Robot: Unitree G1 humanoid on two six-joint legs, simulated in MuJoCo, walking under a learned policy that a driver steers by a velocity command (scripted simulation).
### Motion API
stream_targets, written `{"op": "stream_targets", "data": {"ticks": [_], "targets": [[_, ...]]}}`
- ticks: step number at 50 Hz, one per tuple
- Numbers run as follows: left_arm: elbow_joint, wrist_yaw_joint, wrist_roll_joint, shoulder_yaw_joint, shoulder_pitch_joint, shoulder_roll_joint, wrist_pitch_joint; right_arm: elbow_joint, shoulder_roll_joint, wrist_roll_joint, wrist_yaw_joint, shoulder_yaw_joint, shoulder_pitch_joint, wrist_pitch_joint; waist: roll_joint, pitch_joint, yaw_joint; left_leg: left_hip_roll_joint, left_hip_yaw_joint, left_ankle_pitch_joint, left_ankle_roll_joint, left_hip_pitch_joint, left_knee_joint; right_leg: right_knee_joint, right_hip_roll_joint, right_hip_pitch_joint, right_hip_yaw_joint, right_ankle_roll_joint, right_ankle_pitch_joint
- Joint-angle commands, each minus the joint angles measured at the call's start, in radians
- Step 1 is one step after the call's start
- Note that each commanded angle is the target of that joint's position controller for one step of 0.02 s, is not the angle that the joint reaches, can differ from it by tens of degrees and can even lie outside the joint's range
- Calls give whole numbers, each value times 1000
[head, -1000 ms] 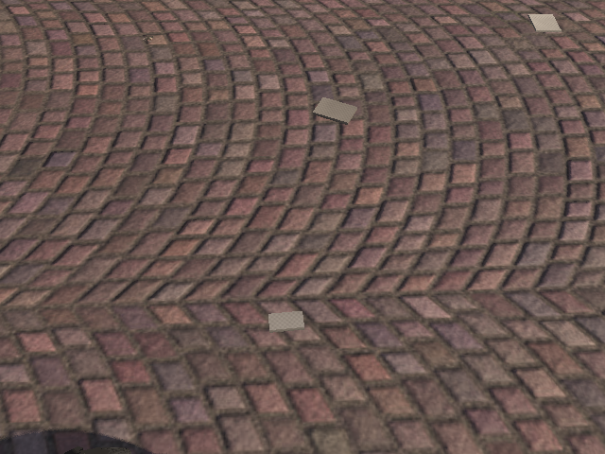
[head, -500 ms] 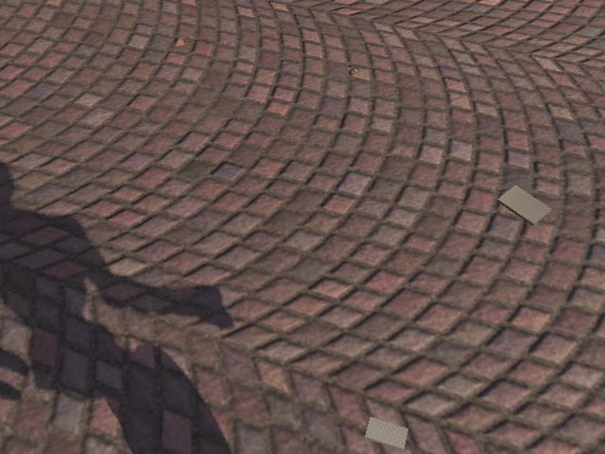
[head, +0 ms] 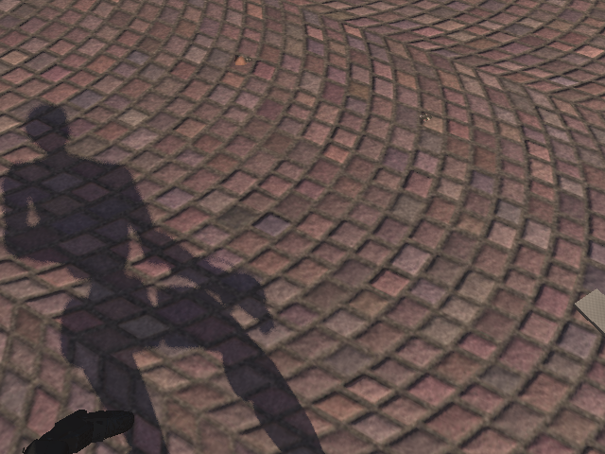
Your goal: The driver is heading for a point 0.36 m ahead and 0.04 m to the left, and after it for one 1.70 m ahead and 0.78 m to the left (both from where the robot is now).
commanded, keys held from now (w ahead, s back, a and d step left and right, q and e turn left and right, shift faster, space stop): w+q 0.20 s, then q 0.72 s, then no key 0.08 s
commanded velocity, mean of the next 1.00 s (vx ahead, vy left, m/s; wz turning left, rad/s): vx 0.21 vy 0.00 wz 0.59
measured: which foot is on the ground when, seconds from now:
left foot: down 0.00-0.10, up 0.12-0.56, down 0.58-1.00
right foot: up 0.00-0.08, down 0.10-0.58, up 0.60-0.98, down 1.00-1.00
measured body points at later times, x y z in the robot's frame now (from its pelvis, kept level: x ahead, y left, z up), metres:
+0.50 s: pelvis +0.24 -0.03 +0.00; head +0.28 -0.01 +0.44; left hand +0.22 +0.27 -0.12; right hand +0.51 -0.21 -0.08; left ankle +0.34 +0.13 -0.71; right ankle +0.21 -0.15 -0.74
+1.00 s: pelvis +0.33 -0.01 -0.01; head +0.36 +0.01 +0.43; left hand +0.30 +0.31 -0.11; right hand +0.63 -0.15 -0.09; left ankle +0.34 +0.12 -0.74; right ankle +0.42 -0.10 -0.74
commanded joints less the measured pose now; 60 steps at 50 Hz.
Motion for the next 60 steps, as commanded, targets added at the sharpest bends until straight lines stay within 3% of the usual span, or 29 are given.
{"op": "stream_targets", "data": {"ticks": [1,4,5,6,7,8,9,11,13,16,21,24,27,28,29,30,31,32,34,37,46,49,50,51,52,53,54,56,60], "targets": [[-86,-12,-10,29,-87,104,-27,-42,-159,7,-11,-46,28,-3,140,-41,5,230,-215,136,128,-51,-38,-84,56,145,-24,-17,8],[-63,-12,-14,52,21,136,-40,-48,-147,2,-13,-45,1,7,183,-62,75,236,-275,179,95,-23,71,-134,63,281,-39,-71,-105],[-44,-6,-4,68,122,166,-46,-55,-107,-2,-10,-31,0,5,164,-133,127,182,-236,211,61,-58,206,-148,26,452,-22,-108,-109],[-34,4,11,82,272,221,-46,-74,-42,-21,-8,-6,21,3,33,-285,175,113,-144,37,20,-185,497,-133,-154,715,156,-170,-176],[5,-5,18,97,335,280,-32,-103,-12,19,-8,5,155,-5,-326,-374,105,0,-36,-349,-39,-544,801,-255,-350,977,645,-323,-453],[-16,-10,-3,75,303,176,-27,-72,-124,27,-13,-13,132,-1,-184,-286,132,84,-62,-292,-53,-655,924,-301,-346,927,675,-296,-658],[-24,-4,-6,60,264,124,-19,-85,-170,17,-12,-28,23,5,-96,-170,156,114,-32,-197,-60,-678,947,-309,-307,814,506,-256,-604],[-22,2,12,45,183,90,-9,-108,-146,-6,-12,-31,-65,10,-13,-43,125,168,-8,-86,-72,-617,884,-335,-230,604,278,-240,-277],[-10,7,16,41,153,76,-14,-111,-115,3,-5,-33,-41,23,-69,-31,85,193,18,-83,-89,-530,829,-342,-190,515,116,-241,51],[19,13,5,56,139,119,-11,-136,-66,-4,-7,-20,-70,42,-69,-40,72,191,71,-59,-120,-540,694,-340,-194,508,-26,-267,360],[44,34,-10,66,110,157,27,-156,-48,-9,22,-11,-152,46,-57,-81,97,180,138,211,-109,-415,403,-336,-170,523,-193,-242,347],[61,32,-29,72,123,180,39,-183,-71,-9,44,-22,-205,51,-56,-75,107,167,157,205,-76,-374,290,-286,-189,571,-217,-223,309],[59,33,-53,82,104,202,49,-187,-116,-14,51,-49,-149,58,-53,-102,58,114,199,138,-17,-263,175,-110,-192,595,-239,-187,416],[59,33,-53,76,110,179,53,-160,-148,-17,43,-68,-56,55,-14,-146,12,74,213,224,16,-124,89,48,-146,556,-271,-154,393],[52,28,-21,64,165,148,51,-157,-231,-16,21,-94,22,56,133,-208,-11,182,41,612,84,102,65,294,-75,372,-291,-84,106],[11,19,37,28,226,59,48,-192,-326,-38,4,-96,-16,52,366,-295,78,467,-404,945,310,344,101,653,100,15,-244,-5,-741],[26,8,18,35,200,126,47,-212,-253,-37,13,-75,-15,42,236,-451,15,496,-479,796,370,344,50,769,91,-2,-21,-8,-743],[10,6,-14,44,145,164,53,-213,-217,-30,19,-64,-75,35,174,-356,23,454,-385,644,327,256,22,764,62,-47,-14,-18,-655],[15,26,2,46,102,152,69,-205,-164,-1,11,-50,-153,42,82,-202,64,343,-252,426,203,53,-13,605,11,-25,-18,-18,-534],[21,31,5,41,129,126,87,-215,-179,-29,-3,-52,-199,55,135,-175,105,275,-192,434,181,-120,-41,453,50,119,-51,1,-462],[-7,24,-5,36,72,103,86,-198,-186,-20,-19,-59,-184,78,199,-170,64,239,-325,104,137,-148,-31,126,97,232,-16,-7,-390],[11,9,-1,42,143,96,74,-194,-160,-9,-21,-47,-196,89,202,-173,99,211,-317,123,89,-161,41,-113,86,373,-55,-50,-264],[9,10,14,51,157,128,73,-181,-131,-9,-23,-38,-154,89,150,-168,93,165,-274,42,40,-218,103,-197,4,453,2,-85,-210],[-8,16,36,68,123,220,79,-187,-88,-17,-21,-26,-104,85,-93,-140,34,29,-107,-178,-27,-353,278,-262,-198,498,226,-190,-117],[-10,16,56,68,124,209,78,-201,-149,-21,-25,-44,-151,72,-239,-96,72,-28,-17,-347,-79,-419,493,-328,-322,410,412,-339,-56],[-30,21,47,58,87,175,74,-182,-204,-24,-25,-64,-142,68,-156,-85,68,3,-55,-318,-101,-418,663,-318,-312,390,381,-353,-51],[-34,27,28,51,51,149,73,-153,-200,-17,-24,-69,-118,74,-102,-76,49,3,-53,-266,-115,-420,730,-294,-254,390,289,-311,-49],[-32,31,0,37,36,110,73,-123,-140,-22,-30,-54,-93,90,-78,-63,49,12,-52,-197,-148,-434,789,-263,-190,430,191,-270,-2],[-12,30,4,28,66,89,88,-134,-48,-18,-24,-14,-156,88,-131,-91,80,78,56,-168,-176,-312,487,-234,-118,491,68,-253,67]]}}
Next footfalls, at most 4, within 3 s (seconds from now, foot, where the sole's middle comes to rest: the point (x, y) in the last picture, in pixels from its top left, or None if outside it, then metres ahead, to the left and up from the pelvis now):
0.10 right None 0.25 -0.15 -0.78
0.58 left None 0.37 0.13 -0.78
1.00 right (320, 453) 0.45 -0.08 -0.78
1.32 left None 0.27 0.11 -0.78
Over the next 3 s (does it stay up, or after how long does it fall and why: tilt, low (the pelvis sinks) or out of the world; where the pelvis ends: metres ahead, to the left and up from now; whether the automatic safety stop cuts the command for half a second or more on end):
stays up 0.57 0.23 -0.01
